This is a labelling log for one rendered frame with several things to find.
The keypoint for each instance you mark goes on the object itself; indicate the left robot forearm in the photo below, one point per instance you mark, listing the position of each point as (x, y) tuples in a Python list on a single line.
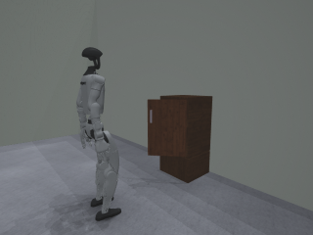
[(82, 118)]

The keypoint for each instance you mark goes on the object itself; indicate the robot right hand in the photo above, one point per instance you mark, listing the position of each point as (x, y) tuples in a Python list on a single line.
[(100, 147)]

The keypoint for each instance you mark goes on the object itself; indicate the left robot upper arm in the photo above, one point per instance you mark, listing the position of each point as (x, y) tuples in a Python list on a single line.
[(79, 99)]

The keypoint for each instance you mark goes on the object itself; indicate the robot left hand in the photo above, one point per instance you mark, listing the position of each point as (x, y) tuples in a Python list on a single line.
[(83, 135)]

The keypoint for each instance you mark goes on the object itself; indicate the robot right foot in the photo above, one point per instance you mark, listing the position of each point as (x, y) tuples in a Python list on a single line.
[(111, 213)]

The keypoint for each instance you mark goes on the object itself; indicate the right robot upper arm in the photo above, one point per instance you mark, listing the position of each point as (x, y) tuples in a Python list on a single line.
[(97, 82)]

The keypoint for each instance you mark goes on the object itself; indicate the handle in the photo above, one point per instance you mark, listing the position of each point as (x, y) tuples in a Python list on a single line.
[(151, 116)]

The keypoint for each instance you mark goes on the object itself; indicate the right robot forearm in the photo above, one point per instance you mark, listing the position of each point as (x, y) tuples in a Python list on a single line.
[(95, 120)]

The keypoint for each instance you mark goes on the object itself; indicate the cupboard door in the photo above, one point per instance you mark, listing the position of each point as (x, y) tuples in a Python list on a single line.
[(167, 133)]

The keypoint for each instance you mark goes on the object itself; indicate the humanoid robot torso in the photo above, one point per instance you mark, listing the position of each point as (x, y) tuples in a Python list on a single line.
[(86, 85)]

